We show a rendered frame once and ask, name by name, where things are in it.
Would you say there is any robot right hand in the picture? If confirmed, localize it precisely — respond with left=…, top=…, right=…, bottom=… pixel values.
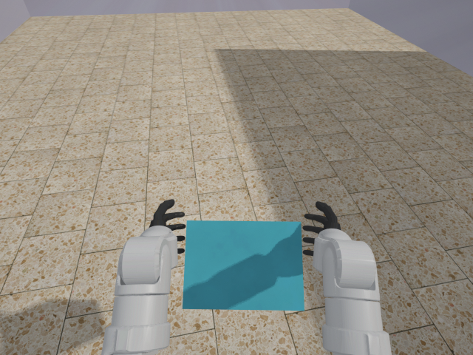
left=302, top=201, right=341, bottom=256

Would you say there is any right robot forearm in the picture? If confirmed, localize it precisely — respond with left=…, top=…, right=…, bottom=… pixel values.
left=313, top=229, right=392, bottom=355

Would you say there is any robot left hand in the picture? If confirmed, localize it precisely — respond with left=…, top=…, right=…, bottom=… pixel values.
left=149, top=199, right=186, bottom=254

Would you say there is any left robot forearm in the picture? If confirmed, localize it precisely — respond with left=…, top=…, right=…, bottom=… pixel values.
left=101, top=226, right=178, bottom=355

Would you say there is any carton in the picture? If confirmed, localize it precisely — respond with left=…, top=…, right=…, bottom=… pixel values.
left=183, top=220, right=304, bottom=311

